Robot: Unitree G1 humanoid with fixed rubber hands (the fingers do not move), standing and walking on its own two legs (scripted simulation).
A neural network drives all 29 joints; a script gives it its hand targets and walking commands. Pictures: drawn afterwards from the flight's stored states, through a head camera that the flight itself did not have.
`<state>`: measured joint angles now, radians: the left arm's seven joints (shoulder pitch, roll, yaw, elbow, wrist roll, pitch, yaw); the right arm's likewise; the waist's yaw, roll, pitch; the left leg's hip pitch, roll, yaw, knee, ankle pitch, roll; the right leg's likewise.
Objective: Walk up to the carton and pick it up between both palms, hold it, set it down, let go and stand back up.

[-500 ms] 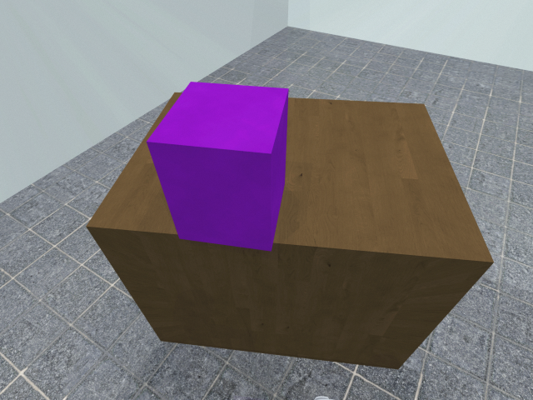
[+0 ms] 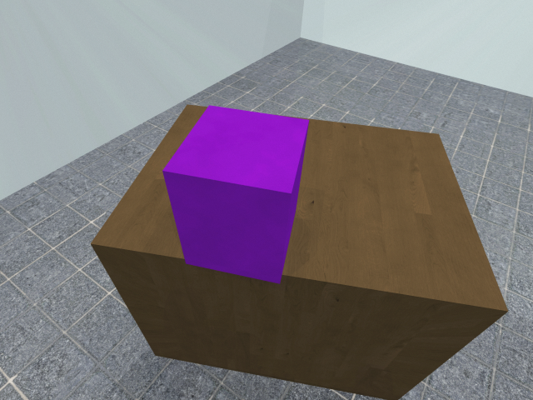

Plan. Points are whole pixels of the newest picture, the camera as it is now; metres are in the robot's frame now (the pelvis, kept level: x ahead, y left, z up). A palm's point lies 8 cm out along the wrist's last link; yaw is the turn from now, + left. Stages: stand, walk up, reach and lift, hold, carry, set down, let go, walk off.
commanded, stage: walk up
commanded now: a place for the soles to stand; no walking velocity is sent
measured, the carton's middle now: (244, 195) +0.51 +0.05 +0.03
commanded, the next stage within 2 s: none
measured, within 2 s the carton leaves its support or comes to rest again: neither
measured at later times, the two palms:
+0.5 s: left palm out of the picture +0.02 +0.24 -0.14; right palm out of the picture +0.00 -0.23 -0.13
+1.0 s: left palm out of the picture +0.08 +0.37 -0.13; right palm out of the picture +0.01 -0.11 -0.15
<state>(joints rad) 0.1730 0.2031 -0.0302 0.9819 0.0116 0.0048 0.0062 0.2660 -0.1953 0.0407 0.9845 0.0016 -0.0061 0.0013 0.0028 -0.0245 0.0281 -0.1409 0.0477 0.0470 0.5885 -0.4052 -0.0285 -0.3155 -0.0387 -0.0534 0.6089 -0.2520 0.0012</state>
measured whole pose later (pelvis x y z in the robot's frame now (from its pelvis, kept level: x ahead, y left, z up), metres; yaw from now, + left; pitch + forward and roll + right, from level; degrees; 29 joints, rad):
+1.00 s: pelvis +0.01 +0.12 -0.01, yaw -6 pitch -4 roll +1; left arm 0.33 0.24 0.04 0.87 0.03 0.00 0.03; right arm 0.32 -0.20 0.02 0.92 -0.04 0.05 0.00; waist -0.01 -0.01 0.05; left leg -0.27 0.06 0.16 0.73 -0.39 0.02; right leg -0.38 0.03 -0.04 0.85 -0.45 -0.02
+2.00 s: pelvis +0.09 +0.19 -0.01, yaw -23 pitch -2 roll +2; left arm 0.22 0.19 -0.03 0.98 0.01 0.00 0.04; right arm 0.26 -0.24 0.02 1.01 -0.01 0.06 0.00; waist -0.02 -0.02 0.08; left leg -0.16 0.06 0.34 0.63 -0.43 0.04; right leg -0.32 0.01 0.14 0.73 -0.37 0.02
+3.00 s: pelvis +0.12 +0.16 +0.01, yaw -22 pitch -2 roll +0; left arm 0.13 0.19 -0.03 1.08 0.02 -0.01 0.03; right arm 0.30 -0.17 0.01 1.06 -0.01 -0.02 -0.01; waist -0.02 -0.02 0.04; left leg -0.11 0.00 0.01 0.50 -0.35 0.01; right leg -0.16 0.03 0.02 0.51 -0.31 -0.02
